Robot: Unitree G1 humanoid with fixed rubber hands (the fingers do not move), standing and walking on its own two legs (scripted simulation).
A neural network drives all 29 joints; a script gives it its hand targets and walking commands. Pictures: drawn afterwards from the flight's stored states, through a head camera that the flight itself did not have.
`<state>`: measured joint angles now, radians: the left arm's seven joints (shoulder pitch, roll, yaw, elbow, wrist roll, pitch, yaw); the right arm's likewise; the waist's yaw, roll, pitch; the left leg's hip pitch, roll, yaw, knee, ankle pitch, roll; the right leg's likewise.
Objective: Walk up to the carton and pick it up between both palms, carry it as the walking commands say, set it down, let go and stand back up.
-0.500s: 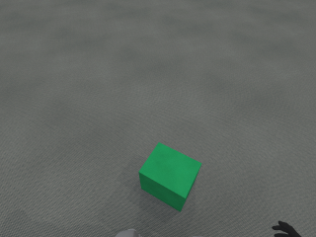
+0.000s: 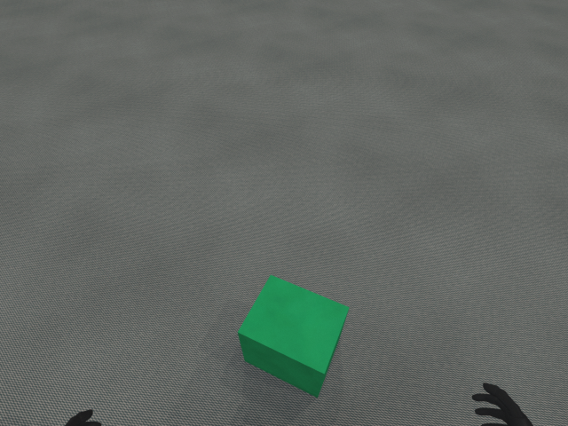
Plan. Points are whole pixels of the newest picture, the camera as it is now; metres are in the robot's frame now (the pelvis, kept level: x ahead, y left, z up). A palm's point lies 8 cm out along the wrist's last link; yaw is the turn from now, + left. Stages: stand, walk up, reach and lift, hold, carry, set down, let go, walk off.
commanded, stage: walk up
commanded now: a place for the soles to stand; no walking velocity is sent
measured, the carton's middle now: (293, 335) +0.51 -0.02 -0.64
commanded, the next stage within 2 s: none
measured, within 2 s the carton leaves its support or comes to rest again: neither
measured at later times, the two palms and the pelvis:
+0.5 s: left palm out of the picture +0.17 +0.47 -0.07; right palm out of the picture +0.04 -0.22 -0.11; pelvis +0.04 +0.13 -0.02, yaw -13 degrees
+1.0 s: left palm (55, 305) +0.35 +0.44 -0.11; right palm out of the picture +0.05 -0.16 -0.09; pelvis +0.10 +0.19 -0.02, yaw -25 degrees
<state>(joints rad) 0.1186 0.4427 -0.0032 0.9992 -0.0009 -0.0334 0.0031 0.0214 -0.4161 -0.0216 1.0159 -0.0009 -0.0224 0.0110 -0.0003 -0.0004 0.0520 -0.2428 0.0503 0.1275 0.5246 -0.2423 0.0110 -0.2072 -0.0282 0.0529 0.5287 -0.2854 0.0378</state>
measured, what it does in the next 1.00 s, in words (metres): steps to the left, turning right: left foot, then right foot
